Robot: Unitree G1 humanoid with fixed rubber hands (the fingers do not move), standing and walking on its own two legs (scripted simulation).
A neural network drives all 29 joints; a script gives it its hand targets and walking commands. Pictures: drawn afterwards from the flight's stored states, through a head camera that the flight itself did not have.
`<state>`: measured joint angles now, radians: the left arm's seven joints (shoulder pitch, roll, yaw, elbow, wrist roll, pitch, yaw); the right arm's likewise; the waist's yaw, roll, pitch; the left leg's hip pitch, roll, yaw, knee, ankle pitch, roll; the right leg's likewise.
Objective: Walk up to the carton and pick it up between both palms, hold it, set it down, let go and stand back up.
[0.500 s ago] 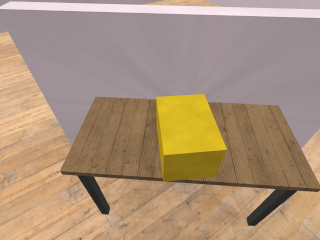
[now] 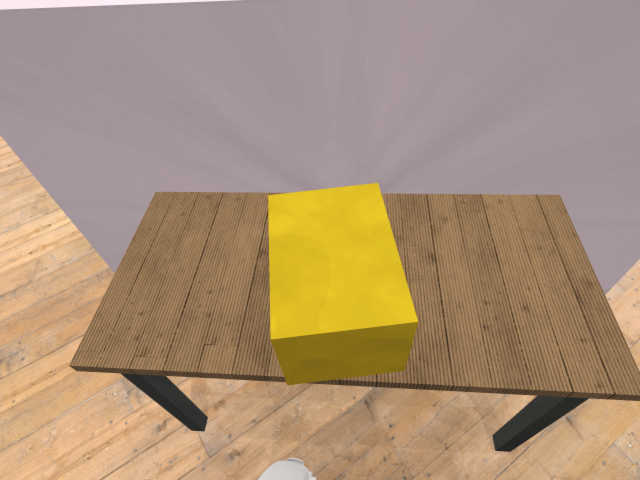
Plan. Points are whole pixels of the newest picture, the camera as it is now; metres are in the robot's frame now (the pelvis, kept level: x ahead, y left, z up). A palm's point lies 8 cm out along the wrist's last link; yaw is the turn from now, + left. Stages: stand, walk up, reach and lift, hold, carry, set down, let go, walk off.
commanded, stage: walk up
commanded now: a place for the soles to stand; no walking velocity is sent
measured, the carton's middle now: (334, 280) +0.46 +0.03 -0.10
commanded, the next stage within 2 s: none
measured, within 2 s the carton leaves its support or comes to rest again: neither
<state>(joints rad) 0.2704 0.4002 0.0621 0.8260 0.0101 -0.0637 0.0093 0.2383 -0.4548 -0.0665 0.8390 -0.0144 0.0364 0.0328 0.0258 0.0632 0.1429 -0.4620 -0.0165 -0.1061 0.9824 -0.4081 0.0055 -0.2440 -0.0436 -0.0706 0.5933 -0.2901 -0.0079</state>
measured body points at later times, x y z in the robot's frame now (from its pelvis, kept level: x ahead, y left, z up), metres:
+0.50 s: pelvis +0.02 +0.03 +0.00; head +0.05 +0.01 +0.44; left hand +0.11 +0.34 -0.11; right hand +0.15 -0.30 -0.11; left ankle +0.05 +0.17 -0.73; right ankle +0.02 -0.10 -0.73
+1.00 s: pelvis +0.00 +0.04 +0.02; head +0.01 +0.04 +0.47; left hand +0.10 +0.35 -0.10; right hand +0.12 -0.28 -0.10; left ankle +0.05 +0.17 -0.73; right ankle +0.02 -0.10 -0.73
